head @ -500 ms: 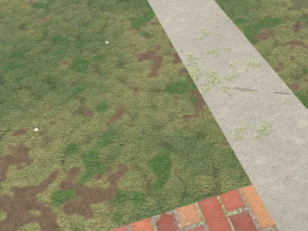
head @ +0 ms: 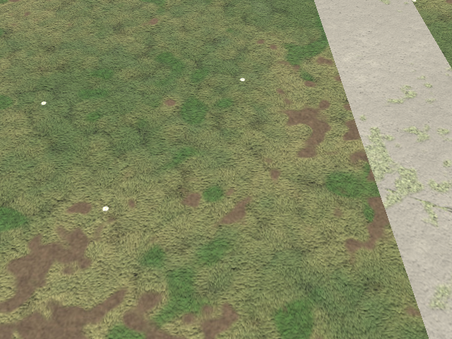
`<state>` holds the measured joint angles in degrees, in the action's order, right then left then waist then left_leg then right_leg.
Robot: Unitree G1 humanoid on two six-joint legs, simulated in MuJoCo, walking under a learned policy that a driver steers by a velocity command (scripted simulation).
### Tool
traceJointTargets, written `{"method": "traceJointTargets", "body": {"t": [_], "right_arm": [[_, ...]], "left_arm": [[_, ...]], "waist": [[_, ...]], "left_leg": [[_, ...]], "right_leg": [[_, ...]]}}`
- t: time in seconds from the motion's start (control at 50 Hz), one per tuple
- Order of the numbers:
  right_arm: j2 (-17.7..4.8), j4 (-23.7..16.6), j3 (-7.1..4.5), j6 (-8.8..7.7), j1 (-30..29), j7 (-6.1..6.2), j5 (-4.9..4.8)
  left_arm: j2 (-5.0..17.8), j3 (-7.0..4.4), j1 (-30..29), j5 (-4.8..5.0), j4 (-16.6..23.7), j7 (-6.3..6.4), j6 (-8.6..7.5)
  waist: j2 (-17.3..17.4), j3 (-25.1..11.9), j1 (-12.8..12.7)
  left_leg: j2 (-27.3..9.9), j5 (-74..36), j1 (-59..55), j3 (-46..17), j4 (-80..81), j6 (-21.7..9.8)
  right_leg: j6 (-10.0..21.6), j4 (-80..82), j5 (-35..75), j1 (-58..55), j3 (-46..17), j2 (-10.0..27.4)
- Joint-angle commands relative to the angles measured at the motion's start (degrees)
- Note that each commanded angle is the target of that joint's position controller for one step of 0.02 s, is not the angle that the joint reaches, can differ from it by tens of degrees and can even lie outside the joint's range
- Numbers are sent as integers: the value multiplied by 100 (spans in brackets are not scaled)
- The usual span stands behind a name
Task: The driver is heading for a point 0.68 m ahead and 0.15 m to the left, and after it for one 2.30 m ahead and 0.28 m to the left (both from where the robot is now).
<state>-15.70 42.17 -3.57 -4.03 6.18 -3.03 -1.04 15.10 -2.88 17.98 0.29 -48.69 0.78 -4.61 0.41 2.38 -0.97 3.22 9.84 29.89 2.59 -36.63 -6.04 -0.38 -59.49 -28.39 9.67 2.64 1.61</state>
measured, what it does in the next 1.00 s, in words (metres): walks ahead, turning left: right foot, then left foot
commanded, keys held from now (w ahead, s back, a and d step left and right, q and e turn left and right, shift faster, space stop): w+q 0.86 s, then e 0.14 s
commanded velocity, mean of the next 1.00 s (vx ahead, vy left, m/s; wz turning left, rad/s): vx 0.48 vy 0.00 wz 0.53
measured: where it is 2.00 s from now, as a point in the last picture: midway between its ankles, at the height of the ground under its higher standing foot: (183, 265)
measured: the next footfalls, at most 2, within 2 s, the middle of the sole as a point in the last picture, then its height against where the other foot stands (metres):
right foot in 0.42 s outside the picture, level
left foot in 0.94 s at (149, 288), level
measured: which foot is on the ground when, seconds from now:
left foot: down 0.00-0.44, up 0.46-0.92, down 0.94-1.00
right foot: up 0.00-0.40, down 0.42-0.94, up 0.96-1.00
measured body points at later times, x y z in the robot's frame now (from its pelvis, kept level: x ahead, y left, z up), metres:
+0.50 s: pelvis +0.29 -0.02 +0.01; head +0.31 -0.02 +0.46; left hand +0.42 +0.28 -0.06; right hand +0.43 -0.28 -0.11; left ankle +0.13 +0.06 -0.65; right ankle +0.39 -0.11 -0.72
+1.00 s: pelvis +0.50 +0.12 +0.00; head +0.54 +0.15 +0.45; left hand +0.37 +0.37 -0.13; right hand +0.83 +0.04 -0.07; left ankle +0.54 +0.24 -0.72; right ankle +0.42 -0.11 -0.65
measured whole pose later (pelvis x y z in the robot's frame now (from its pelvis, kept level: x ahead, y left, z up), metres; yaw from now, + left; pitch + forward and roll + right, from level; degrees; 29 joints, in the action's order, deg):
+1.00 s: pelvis +0.50 +0.12 +0.00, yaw +33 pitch +2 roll -1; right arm -15.4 33.5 -2.7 -2.2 2.9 -2.0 0.9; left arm 17.2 -3.0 18.0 1.1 -49.9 -0.3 -3.9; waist 0.8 4.0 -3.5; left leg 0.3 8.8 29.4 2.2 -36.0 -4.2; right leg -1.7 -55.7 -32.4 9.8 2.9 3.5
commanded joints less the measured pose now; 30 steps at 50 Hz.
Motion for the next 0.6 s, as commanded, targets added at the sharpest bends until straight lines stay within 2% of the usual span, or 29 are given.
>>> {"method": "traceJointTargets", "body": {"t": [0.02,0.04,0.06,0.1,0.14,0.2,0.24,0.3,0.36,0.38,0.4,0.42,0.44,0.46,0.48,0.5,0.52,0.54,0.58,0.6], "right_arm": [[-935,-83,-287,-40,1418,105,-4],[-759,-197,-231,-32,995,106,-6],[-618,-304,-178,-32,752,120,49],[-628,-403,-185,-36,627,154,55],[-781,-389,-226,-57,750,219,38],[-882,-327,-257,-12,1021,319,-18],[-882,-292,-255,38,1194,357,-43],[-913,-224,-261,98,1443,381,-67],[-897,-237,-268,148,1440,415,-56],[-889,-271,-273,162,1350,419,-46],[-780,-329,-238,168,1235,412,-36],[-503,-432,-136,141,1148,381,11],[-133,-564,-22,97,1685,384,-5],[-318,-632,4,58,2039,382,-109],[-858,-529,-126,81,1721,377,-142],[-953,-613,-163,125,1206,369,-77],[-865,-691,-168,145,963,351,-14],[-784,-729,-192,168,883,326,3],[-529,-731,-158,234,1006,279,-61],[-457,-763,-144,261,962,276,-54]], "left_arm": [[764,-76,-537,174,899,-104,-480],[752,-103,-640,34,879,-49,-473],[806,-160,-552,-50,893,-18,-403],[694,-171,-364,-108,927,-9,-243],[563,-142,-502,-141,1017,19,-148],[401,-73,-1193,-144,1222,26,-142],[328,-35,-1616,-96,1315,-21,-178],[456,-65,-2032,-6,1454,-111,-248],[691,-165,-1950,16,1486,-182,-339],[750,-206,-1718,24,1440,-181,-367],[842,-275,-1240,3,1320,-155,-395],[1068,-360,-527,-94,1240,-112,-421],[1544,-478,269,-206,1157,-66,-392],[1458,-483,520,-86,978,-120,-316],[926,-349,223,-23,1103,-104,-282],[721,-280,-31,-38,1140,-79,-222],[627,-228,-282,-66,1120,-81,-188],[519,-185,-439,-87,1086,-78,-184],[514,-188,-523,-83,1004,-95,-221],[572,-210,-511,-69,944,-104,-248]], "waist": [[233,-1315,641],[-143,-876,379],[-53,-706,148],[130,-596,-52],[153,-483,-55],[279,-362,188],[418,-363,384],[520,-336,548],[641,-351,409],[737,-386,263],[733,-575,-10],[478,-1198,-361],[-712,-2085,-358],[-2057,-2299,-242],[-1189,-1488,-359],[-673,-892,-387],[-425,-477,-263],[-489,-268,-130],[-693,-175,9],[-666,-150,26]], "left_leg": [[-1848,13,-4179,-3522,1889,-1351],[-1605,-551,-3240,-2941,1975,-1193],[-1436,-1046,-2588,-2587,2112,-1137],[-1223,-1496,-1948,-2261,2326,-1172],[-1087,-1906,-1571,-1913,2390,-1153],[-796,-1680,-1414,-1611,2308,-881],[-691,-1251,-1430,-1614,2192,-722],[-868,-805,-1726,-2049,1956,-659],[-1085,-624,-2214,-2636,1486,-544],[-1086,-732,-2253,-2747,1296,-481],[-887,-987,-2165,-2682,893,-349],[-594,-883,-1718,-2363,-218,-153],[164,671,-75,-1567,-2143,256],[132,2483,1294,-1299,-3364,393],[-231,2029,1698,-1408,-3886,445],[-431,1533,1683,-1174,-3949,477],[-588,1190,1517,-1088,-3721,499],[-752,968,1336,-1076,-3470,499],[-872,759,1012,-909,-3259,524],[-901,643,1053,-873,-3157,557]], "right_leg": [[208,-1849,493,3712,-892,106],[175,-1347,776,3393,-810,308],[125,-1012,956,2944,-815,456],[-32,-592,1104,2573,-733,509],[-206,-51,1450,2551,-601,454],[-327,1294,2542,2489,-529,247],[-329,2158,3131,2228,-505,38],[-293,2781,3247,2035,-581,-144],[-97,3179,2681,1785,-737,-193],[9,3286,2494,1488,-702,-199],[165,3545,2555,792,-608,-196],[487,3414,2504,-501,-1067,394],[1210,3460,2039,-2632,-2909,1683],[1707,3998,667,-3152,-4897,2421],[1483,4178,-46,-2487,-4378,2217],[1234,4228,290,-1750,-3442,1948],[1137,4396,930,-1040,-2794,1677],[1063,4550,1390,-606,-2303,1463],[1044,4825,1914,-151,-1620,1261],[1098,4917,2183,-108,-1377,1259]]}}
Keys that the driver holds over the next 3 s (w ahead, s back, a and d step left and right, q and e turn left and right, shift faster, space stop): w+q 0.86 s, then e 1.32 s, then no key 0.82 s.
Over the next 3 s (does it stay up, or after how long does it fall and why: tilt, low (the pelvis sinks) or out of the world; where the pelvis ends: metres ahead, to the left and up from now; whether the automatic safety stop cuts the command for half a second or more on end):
stays up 0.62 0.14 0.02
